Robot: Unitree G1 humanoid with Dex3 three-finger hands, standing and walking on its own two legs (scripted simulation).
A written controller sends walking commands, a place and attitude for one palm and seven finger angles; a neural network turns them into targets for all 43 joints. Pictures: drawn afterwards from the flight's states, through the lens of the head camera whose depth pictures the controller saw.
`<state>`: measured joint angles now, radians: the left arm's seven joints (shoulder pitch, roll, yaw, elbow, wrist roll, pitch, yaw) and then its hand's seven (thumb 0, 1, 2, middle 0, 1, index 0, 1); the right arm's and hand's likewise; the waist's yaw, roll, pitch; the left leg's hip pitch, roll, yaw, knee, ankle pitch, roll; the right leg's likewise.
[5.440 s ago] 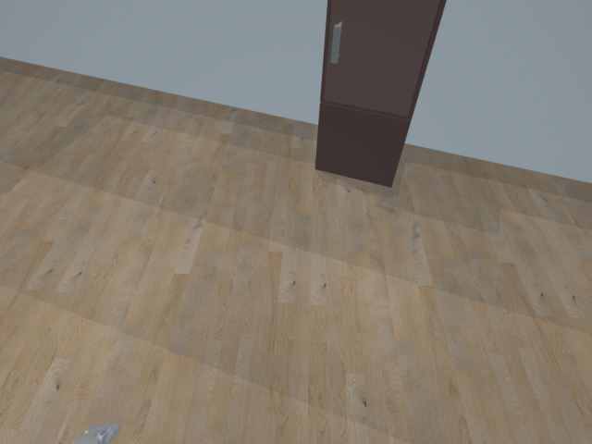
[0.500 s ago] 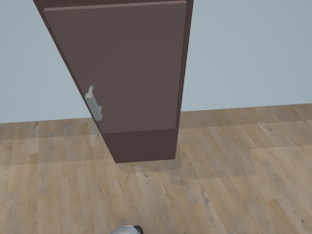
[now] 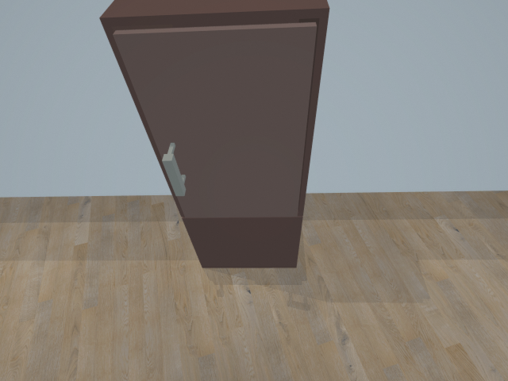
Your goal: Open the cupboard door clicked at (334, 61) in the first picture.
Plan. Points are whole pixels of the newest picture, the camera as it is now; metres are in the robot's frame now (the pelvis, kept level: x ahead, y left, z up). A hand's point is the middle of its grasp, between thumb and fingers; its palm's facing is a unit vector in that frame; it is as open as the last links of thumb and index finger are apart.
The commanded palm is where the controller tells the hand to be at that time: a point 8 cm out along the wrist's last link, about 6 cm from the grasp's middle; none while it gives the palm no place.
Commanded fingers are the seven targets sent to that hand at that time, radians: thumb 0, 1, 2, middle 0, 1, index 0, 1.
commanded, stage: come to a stop and stand still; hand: left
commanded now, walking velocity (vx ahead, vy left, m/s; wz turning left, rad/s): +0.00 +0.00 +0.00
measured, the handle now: (176, 169) +0.59 +0.27 -0.09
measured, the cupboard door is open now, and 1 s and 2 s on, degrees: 0 0 0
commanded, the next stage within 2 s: look again from close up in 1.20 s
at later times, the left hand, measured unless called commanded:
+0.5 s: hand out of the picture +0.02 +0.23 -0.19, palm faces +0.03 -0.99 -0.17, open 7.4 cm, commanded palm none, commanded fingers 0.00 0.90 0.90 -0.20 -0.30 -0.20 -0.30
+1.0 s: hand out of the picture +0.03 +0.21 -0.19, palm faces +0.02 -0.98 -0.19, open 7.3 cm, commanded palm none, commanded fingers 0.00 0.90 0.90 -0.20 -0.30 -0.20 -0.30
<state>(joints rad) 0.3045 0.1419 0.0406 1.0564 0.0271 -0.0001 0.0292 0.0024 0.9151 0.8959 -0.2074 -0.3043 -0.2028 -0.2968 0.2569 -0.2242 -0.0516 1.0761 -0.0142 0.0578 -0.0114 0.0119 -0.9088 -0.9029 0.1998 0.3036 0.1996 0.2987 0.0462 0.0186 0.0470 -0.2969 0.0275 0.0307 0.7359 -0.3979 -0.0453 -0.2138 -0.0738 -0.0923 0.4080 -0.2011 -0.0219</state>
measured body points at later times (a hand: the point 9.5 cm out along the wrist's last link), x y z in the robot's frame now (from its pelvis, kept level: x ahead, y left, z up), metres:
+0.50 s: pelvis +0.02 +0.06 -0.01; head +0.03 +0.08 +0.44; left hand +0.02 +0.29 -0.17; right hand +0.04 -0.17 -0.16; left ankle -0.02 +0.16 -0.75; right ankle +0.01 -0.10 -0.75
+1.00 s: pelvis +0.03 +0.04 -0.01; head +0.04 +0.04 +0.44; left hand +0.03 +0.26 -0.17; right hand +0.00 -0.17 -0.17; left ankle -0.02 +0.16 -0.75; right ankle +0.01 -0.10 -0.75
